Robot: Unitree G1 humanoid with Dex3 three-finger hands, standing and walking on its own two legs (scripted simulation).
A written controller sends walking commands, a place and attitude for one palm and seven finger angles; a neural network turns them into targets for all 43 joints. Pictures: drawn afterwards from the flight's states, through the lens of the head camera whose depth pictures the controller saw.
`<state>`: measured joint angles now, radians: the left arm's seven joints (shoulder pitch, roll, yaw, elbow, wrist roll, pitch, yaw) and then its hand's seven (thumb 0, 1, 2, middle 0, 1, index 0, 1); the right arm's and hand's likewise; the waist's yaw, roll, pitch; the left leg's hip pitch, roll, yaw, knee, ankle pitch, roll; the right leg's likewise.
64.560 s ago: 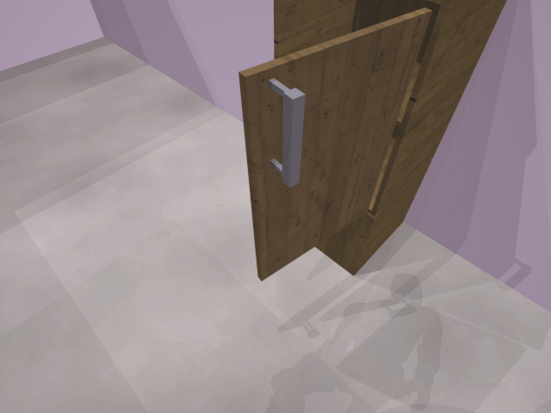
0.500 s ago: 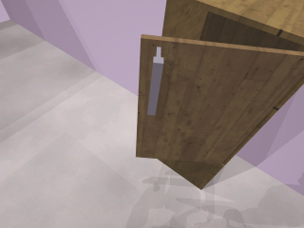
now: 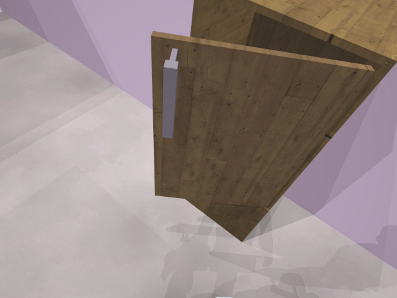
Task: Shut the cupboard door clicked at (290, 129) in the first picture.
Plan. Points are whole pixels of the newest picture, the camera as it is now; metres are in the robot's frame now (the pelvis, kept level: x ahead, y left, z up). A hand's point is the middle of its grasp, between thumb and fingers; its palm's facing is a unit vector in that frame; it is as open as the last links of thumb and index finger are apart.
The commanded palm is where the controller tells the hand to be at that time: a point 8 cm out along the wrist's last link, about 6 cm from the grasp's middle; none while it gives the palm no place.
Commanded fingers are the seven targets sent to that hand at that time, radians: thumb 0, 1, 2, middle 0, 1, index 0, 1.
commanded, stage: shuffle to correct the standing spot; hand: left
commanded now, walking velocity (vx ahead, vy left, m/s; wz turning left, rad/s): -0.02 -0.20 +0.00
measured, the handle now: (170, 96) +0.45 +0.10 +0.16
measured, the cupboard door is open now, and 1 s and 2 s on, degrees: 33 33 33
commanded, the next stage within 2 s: come to a stop and stand still in 0.18 s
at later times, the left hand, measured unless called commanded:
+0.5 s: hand out of the picture +0.03 +0.07 -0.16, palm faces -0.02 -0.98 -0.20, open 7.3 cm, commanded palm none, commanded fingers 0.00 0.90 0.90 -0.20 -0.30 -0.20 -0.30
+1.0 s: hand out of the picture -0.02 +0.07 -0.17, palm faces +0.02 -0.98 -0.19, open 7.4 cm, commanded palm none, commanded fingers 0.00 0.90 0.90 -0.20 -0.30 -0.20 -0.30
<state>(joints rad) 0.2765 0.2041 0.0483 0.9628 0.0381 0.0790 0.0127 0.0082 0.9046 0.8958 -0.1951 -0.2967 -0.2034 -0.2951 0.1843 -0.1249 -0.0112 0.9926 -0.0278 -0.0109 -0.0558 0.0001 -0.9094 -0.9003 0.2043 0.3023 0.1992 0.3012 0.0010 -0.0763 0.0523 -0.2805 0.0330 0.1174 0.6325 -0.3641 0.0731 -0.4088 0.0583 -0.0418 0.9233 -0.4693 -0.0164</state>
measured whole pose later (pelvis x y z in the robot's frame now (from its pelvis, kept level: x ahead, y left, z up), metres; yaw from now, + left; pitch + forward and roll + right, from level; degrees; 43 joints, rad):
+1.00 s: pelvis -0.03 -0.09 +0.01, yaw -1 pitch +0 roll +0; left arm 0.28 0.14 -0.01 1.05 0.03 0.02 0.05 0.01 0.91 0.90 -0.20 -0.30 -0.20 -0.30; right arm 0.17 -0.15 0.00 0.99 -0.01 0.00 -0.02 -0.01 -0.93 -0.90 0.21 0.30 0.20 0.30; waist 0.03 -0.01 0.04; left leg -0.26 -0.06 0.08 0.46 -0.21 0.08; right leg -0.19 -0.05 -0.02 0.50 -0.31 0.01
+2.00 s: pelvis +0.02 -0.16 +0.01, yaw -2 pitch +0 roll +1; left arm 0.27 0.19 -0.02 1.08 0.01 -0.01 0.04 0.01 0.90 0.90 -0.20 -0.30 -0.21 -0.30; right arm 0.20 -0.18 0.02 1.11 -0.01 -0.02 -0.03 0.00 -0.91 -0.90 0.20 0.30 0.20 0.30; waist 0.01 -0.01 0.03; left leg -0.17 0.03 0.07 0.43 -0.26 -0.01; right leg -0.08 0.06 -0.01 0.40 -0.32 -0.07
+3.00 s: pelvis -0.01 -0.14 -0.02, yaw +1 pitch +6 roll +2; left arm 0.34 0.16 0.11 0.15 -0.19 -0.34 -0.05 0.02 0.91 0.90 -0.25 -0.36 -0.26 -0.36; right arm 0.28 -0.24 -0.02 0.77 0.01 -0.31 -0.02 0.01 -0.91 -0.90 0.21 0.30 0.20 0.30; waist -0.03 0.02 -0.10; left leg -0.50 -0.04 0.04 0.75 -0.32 0.01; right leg -0.45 0.00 -0.05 0.81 -0.47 -0.06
